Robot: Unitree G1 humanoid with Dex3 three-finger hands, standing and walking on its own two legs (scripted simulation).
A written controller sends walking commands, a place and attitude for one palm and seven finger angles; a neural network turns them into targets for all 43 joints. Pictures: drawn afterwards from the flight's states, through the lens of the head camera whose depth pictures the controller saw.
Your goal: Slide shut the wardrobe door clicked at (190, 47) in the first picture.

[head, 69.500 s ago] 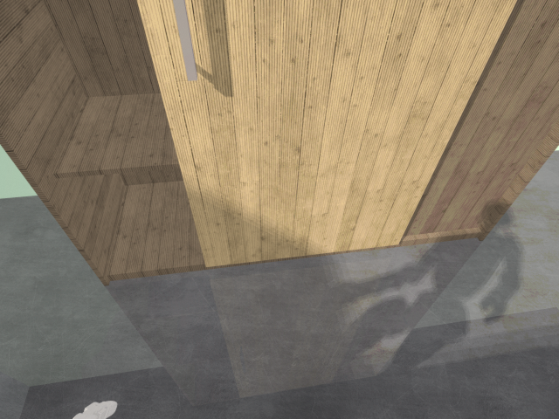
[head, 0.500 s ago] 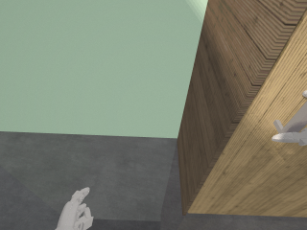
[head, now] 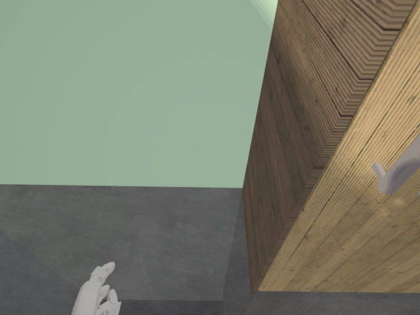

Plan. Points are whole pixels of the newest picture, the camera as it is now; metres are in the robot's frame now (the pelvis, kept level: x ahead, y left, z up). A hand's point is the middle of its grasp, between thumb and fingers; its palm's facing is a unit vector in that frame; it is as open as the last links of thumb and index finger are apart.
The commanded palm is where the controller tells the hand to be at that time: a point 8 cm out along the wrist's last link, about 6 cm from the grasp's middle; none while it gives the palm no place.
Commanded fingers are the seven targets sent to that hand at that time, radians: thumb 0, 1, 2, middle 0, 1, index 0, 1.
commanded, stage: slip the hand off the handle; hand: right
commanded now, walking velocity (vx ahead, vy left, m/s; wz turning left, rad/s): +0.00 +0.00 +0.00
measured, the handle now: out of the picture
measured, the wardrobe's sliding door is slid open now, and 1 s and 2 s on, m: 0.00 0.00 0.00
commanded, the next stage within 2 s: draw the hand back to the body in 0.64 s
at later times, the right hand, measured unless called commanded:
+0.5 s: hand out of the picture +0.20 -0.35 +0.23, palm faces +0.57 +0.79 -0.23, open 14.7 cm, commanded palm +0.13 -0.38 +0.24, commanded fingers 0.00 0.55 -0.20 0.25 1.15 0.25 1.15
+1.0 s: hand out of the picture +0.17 -0.31 +0.21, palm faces +0.27 +0.95 -0.17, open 14.7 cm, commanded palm +0.11 -0.36 +0.23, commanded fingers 0.00 0.55 -0.20 0.25 1.15 0.25 1.15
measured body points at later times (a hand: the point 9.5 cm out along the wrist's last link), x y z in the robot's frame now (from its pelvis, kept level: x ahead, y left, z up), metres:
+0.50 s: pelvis -0.01 +0.00 +0.00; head -0.02 +0.00 +0.45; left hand +0.20 +0.21 -0.08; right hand +0.16 -0.39 +0.25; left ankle +0.00 +0.10 -0.73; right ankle +0.00 -0.08 -0.73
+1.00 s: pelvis -0.01 +0.00 +0.00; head -0.04 +0.02 +0.45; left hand +0.22 +0.19 -0.05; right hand +0.15 -0.36 +0.22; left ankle +0.00 +0.10 -0.73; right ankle +0.00 -0.08 -0.73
